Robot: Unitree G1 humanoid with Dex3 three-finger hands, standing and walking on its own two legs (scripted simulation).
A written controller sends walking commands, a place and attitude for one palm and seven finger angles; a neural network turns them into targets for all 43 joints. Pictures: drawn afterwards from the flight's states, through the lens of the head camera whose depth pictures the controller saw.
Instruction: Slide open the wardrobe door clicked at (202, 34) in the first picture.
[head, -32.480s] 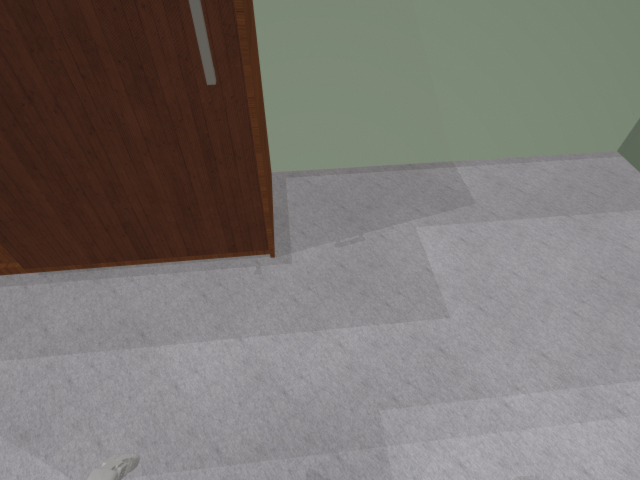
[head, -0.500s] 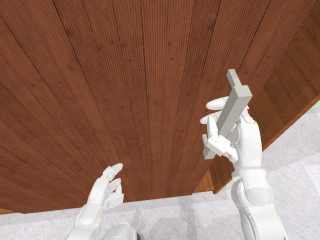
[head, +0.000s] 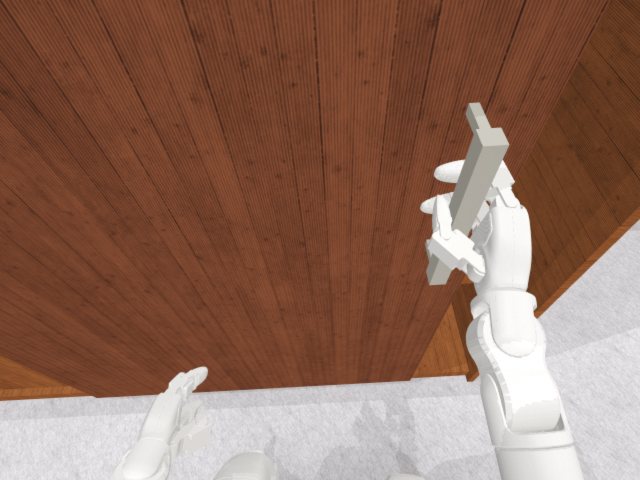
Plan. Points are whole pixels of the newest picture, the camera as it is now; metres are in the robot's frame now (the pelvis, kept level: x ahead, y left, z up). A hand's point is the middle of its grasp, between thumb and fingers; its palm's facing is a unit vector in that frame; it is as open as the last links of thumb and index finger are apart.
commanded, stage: step sideways, sliding the door along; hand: right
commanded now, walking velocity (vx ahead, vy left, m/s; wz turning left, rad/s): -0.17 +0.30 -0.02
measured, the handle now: (452, 208) +0.37 -0.17 +0.12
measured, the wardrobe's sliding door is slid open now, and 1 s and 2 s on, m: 0.18 0.27 0.40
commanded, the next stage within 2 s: none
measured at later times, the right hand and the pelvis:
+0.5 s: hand (391, 237) +0.33 -0.09 +0.14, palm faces +0.29 +0.96 +0.00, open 5.9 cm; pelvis -0.04 +0.10 -0.01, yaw -3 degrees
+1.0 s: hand (338, 240) +0.33 -0.04 +0.14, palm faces +0.36 +0.93 -0.03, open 6.3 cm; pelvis -0.01 +0.17 -0.01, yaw -4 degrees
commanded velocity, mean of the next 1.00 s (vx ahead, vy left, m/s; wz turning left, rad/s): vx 0.00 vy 0.25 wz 0.03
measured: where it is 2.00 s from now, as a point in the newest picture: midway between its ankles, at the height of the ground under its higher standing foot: outside the picture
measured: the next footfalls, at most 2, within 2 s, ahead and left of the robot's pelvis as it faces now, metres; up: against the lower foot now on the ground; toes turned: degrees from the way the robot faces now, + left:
left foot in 0.20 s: +0.00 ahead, +0.22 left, +0.00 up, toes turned +0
right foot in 0.38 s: +0.00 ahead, -0.03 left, +0.00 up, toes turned -12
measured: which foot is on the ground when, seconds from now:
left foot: up 0.00-0.18, down 0.20-0.38, up 0.40-0.74, down 0.76-0.94, up 0.96-1.00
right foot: down 0.00-0.20, up 0.22-0.36, down 0.38-1.00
